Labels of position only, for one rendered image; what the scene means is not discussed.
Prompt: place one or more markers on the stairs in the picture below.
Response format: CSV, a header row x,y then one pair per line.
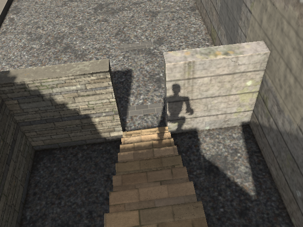
x,y
151,187

